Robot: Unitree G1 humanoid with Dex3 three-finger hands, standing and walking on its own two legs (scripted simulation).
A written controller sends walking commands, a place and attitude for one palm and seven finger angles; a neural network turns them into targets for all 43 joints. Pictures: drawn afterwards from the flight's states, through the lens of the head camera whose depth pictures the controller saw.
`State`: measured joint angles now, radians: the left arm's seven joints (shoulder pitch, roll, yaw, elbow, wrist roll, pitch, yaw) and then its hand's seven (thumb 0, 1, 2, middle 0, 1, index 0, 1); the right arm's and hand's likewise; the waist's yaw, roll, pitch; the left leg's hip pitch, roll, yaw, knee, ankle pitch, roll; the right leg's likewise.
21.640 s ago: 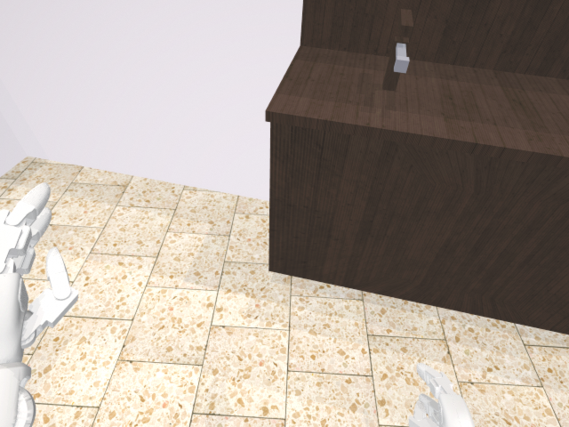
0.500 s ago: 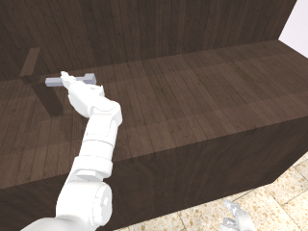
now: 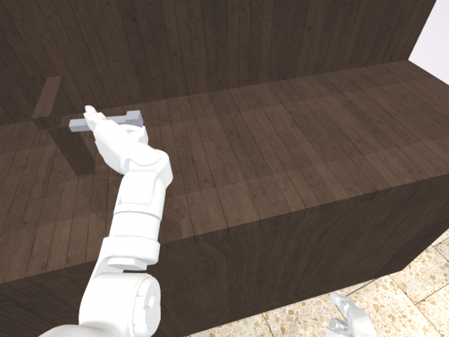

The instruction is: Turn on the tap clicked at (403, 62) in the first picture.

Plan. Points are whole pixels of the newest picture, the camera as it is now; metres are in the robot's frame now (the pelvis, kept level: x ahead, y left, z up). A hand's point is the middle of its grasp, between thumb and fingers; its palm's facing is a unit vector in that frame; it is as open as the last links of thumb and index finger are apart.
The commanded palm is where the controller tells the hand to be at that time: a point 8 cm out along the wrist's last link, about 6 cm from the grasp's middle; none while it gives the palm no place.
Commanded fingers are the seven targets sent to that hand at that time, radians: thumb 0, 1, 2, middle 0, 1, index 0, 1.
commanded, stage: lift the hand up off the lever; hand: left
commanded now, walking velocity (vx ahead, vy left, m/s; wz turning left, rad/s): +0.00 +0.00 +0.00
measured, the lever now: (134, 120) +0.45 +0.22 +0.16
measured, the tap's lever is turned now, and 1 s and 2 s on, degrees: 81 81 81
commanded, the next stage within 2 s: draw the hand back beside the body in 1.84 s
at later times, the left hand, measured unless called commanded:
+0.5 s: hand (145, 125) +0.42 +0.19 +0.18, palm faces +0.78 -0.63 -0.06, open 7.8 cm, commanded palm +0.35 +0.20 +0.20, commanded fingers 0.00 0.90 0.90 -0.15 -0.15 -0.15 -0.15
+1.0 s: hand (142, 129) +0.40 +0.18 +0.18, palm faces +0.79 -0.61 -0.06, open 7.8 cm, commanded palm +0.33 +0.20 +0.22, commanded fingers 0.00 0.90 0.90 -0.15 -0.15 -0.15 -0.15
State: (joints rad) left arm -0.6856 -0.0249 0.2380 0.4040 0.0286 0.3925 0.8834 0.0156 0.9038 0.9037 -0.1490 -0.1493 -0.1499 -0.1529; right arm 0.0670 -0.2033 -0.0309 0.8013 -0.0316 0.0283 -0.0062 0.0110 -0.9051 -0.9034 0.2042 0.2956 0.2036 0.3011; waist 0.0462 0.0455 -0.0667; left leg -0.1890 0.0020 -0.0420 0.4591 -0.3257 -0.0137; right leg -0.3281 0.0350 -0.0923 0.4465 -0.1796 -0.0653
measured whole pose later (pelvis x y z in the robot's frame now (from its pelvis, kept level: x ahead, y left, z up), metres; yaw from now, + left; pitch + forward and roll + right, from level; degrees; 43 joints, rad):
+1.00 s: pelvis -0.01 +0.00 +0.00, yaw +0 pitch +2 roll +0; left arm -0.71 -0.04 0.25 0.34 -0.01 0.48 0.87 0.02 0.90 0.90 -0.17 -0.16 -0.15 -0.15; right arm 0.01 -0.18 -0.01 0.81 -0.03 0.00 0.02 0.01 -0.90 -0.90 0.20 0.30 0.20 0.30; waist 0.07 0.06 -0.05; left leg -0.17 0.00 -0.04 0.44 -0.31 -0.02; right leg -0.31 0.03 -0.10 0.43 -0.16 -0.07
